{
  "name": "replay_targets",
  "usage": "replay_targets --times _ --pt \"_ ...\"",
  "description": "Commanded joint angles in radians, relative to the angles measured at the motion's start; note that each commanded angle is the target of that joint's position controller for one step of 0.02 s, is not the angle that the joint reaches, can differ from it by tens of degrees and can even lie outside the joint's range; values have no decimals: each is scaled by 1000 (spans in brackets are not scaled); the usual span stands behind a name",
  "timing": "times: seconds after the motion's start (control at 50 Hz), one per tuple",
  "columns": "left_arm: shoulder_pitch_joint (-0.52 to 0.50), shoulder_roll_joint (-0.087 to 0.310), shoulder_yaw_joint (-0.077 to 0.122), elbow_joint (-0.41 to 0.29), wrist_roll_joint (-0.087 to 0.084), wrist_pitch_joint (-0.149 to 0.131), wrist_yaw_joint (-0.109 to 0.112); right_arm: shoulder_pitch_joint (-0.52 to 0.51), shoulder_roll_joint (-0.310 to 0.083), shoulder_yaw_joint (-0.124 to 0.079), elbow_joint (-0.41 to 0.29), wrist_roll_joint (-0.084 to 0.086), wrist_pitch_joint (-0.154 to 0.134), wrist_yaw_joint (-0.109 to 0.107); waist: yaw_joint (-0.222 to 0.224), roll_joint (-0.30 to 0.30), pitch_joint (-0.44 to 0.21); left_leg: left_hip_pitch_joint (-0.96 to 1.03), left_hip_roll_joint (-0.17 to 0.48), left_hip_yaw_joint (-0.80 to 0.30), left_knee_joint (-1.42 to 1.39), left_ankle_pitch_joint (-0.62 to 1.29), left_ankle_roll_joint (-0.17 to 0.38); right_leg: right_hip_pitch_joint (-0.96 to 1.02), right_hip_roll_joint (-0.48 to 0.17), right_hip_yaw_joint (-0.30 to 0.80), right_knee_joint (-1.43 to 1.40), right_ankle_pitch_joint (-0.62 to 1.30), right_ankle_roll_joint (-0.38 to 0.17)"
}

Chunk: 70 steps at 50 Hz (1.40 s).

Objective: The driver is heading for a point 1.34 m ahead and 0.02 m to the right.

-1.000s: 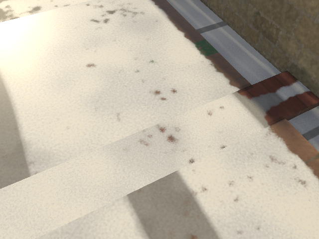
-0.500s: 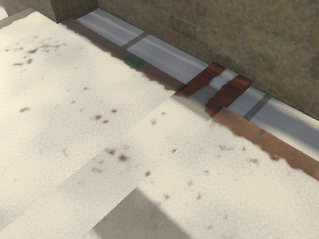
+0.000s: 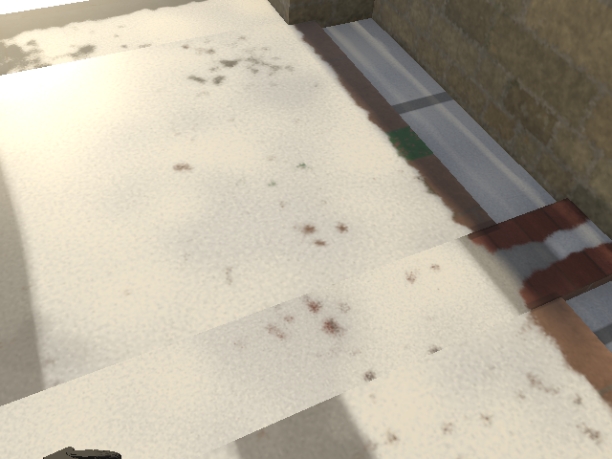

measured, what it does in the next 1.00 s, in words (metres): walks ahead: right foot, then left foot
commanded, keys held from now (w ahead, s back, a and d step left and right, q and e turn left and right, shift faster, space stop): w+q+shift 0.20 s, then w+shift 0.02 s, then shift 0.40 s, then e+shift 0.38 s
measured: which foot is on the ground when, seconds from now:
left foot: down 0.00-0.12, up 0.14-0.48, down 0.50-1.00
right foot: up 0.00-0.08, down 0.10-0.48, up 0.50-1.00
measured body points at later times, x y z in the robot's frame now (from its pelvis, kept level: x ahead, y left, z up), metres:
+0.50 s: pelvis +0.33 +0.02 -0.03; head +0.37 +0.04 +0.42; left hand +0.18 +0.26 -0.16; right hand +0.64 -0.10 -0.10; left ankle +0.44 +0.13 -0.75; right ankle +0.19 -0.17 -0.73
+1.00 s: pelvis +0.43 +0.03 -0.01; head +0.45 +0.01 +0.43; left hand +0.49 +0.31 -0.13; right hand +0.59 -0.22 -0.14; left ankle +0.44 +0.13 -0.74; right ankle +0.43 -0.06 -0.74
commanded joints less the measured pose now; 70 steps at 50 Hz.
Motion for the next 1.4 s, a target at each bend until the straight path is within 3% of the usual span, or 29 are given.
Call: replay_targets --times 0.02,0.06,0.1,0.12,0.14,0.16,0.18,0.2,0.24,0.3,0.38,0.42,0.48,0.5,0.52,0.54,0.58,0.62,0.68,0.84,0.98,1.0,1.02,1.04,1.06,1.1,1.14,1.2,1.4 --pt "-244 56 0 -137 -7 -32 -4 -1 -196 -48 -57 -3 -21 -12 -30 167 138 -129 177 -247 -116 -78 141 18 42 -35 -130 -21 0" --pt "-154 77 7 -124 -18 -43 7 -68 -206 -51 -79 -5 -27 -17 34 191 111 -204 184 -265 -82 50 113 237 61 -38 -194 -59 -21" --pt "158 160 41 -47 -21 -63 39 -147 -217 -51 -91 -3 -42 -12 208 124 -30 -359 106 -188 232 355 59 689 57 -29 -223 -127 -63" --pt "389 258 71 -13 0 -70 64 -175 -162 -34 -109 4 -58 -6 316 -45 -195 -485 -1 -43 589 296 30 954 -126 140 -267 -418 -97" --pt "433 346 84 -11 23 -61 72 -147 -29 1 -179 37 -65 -1 258 -386 -321 -732 -104 69 890 -257 13 1078 -407 701 -501 -908 -159" --pt "280 268 73 -31 20 -55 71 -148 -75 9 -154 24 -47 -11 181 -288 -202 -799 10 118 1029 -132 29 906 -421 789 -524 -909 -182" --pt "222 165 51 -46 14 -50 70 -208 -121 -1 -143 -1 -38 -4 182 -135 -102 -802 66 154 1029 -37 32 794 -378 611 -481 -757 -176" --pt "217 120 40 -27 16 -48 67 -237 -118 -1 -140 -16 -32 10 173 -58 -37 -782 111 176 998 18 24 709 -331 435 -486 -564 -179" --pt "252 62 20 16 20 -62 65 -277 -79 8 -149 -41 -18 37 152 -81 52 -762 145 180 949 51 3 605 -249 249 -523 -312 -187" --pt "289 30 10 68 -5 -99 41 -332 -36 26 -193 -36 2 43 113 -86 92 -785 115 188 872 41 -29 596 -255 82 -480 397 -213" --pt "187 57 12 72 -23 -105 30 -422 -12 59 -233 -33 -13 64 68 -124 93 -490 63 306 407 273 -39 413 -138 -171 -519 547 -159" --pt "242 97 19 99 -31 -105 32 -407 -26 60 -217 -36 -15 67 68 -119 54 -303 13 353 339 334 -22 393 -152 -173 -473 636 -157" --pt "277 133 23 110 -45 -89 45 -140 -90 38 -106 -67 -32 37 -49 -40 -75 14 -3 302 217 439 37 388 -124 -215 -61 631 -126" --pt "341 93 14 98 -38 -78 45 -95 -154 27 -91 -76 -39 19 -37 103 -152 174 176 147 239 803 60 266 -46 -244 247 69 -107" --pt "557 -2 -8 100 -57 -54 47 -117 -227 18 -132 -58 -38 9 75 279 -395 412 512 -223 369 1446 231 113 40 -140 657 -579 -89" --pt "512 94 11 114 -46 -31 59 -101 -199 3 -144 11 -23 -10 3 140 -504 377 489 -238 300 1361 272 105 41 -21 710 -482 -94" --pt "362 72 1 86 -33 -22 56 -270 -88 39 -139 16 -18 -25 73 80 -188 81 371 -77 163 1051 211 51 -27 -30 580 -348 -90" --pt "382 48 -5 110 -9 9 52 -300 -38 59 -117 7 -18 -32 127 70 -76 -135 308 23 85 999 154 175 -46 -33 447 -314 -82" --pt "443 -15 -12 159 -26 41 49 -323 -28 67 -90 -20 -43 -31 164 62 -104 -262 304 156 23 972 145 337 -7 -31 345 -265 -74" --pt "201 4 17 56 -16 78 25 -307 -62 39 -81 -21 0 -55 106 117 -5 -244 337 235 -50 305 142 208 -26 -93 169 -217 -90" --pt "206 -8 29 -2 -30 71 8 -316 -121 4 -92 -13 30 -61 118 103 -21 -172 378 328 136 342 63 355 24 -162 -164 -223 -133" --pt "233 17 37 4 -27 60 12 -288 -117 -1 -83 -17 34 -60 126 33 -14 -222 340 376 242 231 -6 421 16 -88 -297 -129 -153" --pt "253 125 62 -4 -15 49 26 -253 -76 5 -101 -25 41 -53 110 -207 10 -399 225 470 488 -57 -91 495 -181 223 -439 53 -207" --pt "296 247 95 -8 -17 49 30 -368 -39 21 -182 -19 52 -66 150 -311 76 -650 34 394 639 -337 -142 504 -352 513 -439 404 -374" --pt "346 216 100 0 -22 53 37 -402 -57 24 -182 -28 60 -68 171 -140 44 -667 70 271 771 -314 -147 536 -322 448 -413 439 -421" --pt "214 151 85 -28 -32 68 49 -368 -65 20 -161 -3 46 -57 101 -62 50 -656 99 226 765 -123 -146 516 -181 293 -393 344 -346" --pt "166 119 78 -58 -43 70 50 -354 -89 14 -155 -26 40 -47 97 -82 -13 -630 89 236 786 -50 -153 559 -123 251 -364 450 -316" --pt "218 143 90 -60 -47 66 43 -368 -73 21 -177 -17 48 -41 116 -38 -47 -628 78 227 746 -33 -163 592 -106 279 -341 470 -309" --pt "216 192 111 -95 -24 69 40 -414 -104 33 -224 -3 34 -55 142 -104 -42 -501 13 175 472 -34 -129 533 -70 490 -305 350 -289"
Velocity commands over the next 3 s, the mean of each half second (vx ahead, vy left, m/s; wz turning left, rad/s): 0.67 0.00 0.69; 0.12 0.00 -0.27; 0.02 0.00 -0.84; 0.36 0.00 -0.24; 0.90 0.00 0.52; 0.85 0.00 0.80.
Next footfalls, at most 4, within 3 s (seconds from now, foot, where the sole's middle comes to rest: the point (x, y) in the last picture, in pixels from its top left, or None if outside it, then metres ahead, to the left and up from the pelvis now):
0.10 right None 0.22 -0.16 -0.78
0.50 left None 0.48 0.14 -0.78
1.02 right None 0.47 -0.06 -0.78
1.52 left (223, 437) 0.56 0.11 -0.78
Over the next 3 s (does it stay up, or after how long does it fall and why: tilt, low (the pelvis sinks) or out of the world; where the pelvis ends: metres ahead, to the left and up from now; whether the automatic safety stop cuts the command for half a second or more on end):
stays up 1.28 -0.13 -0.01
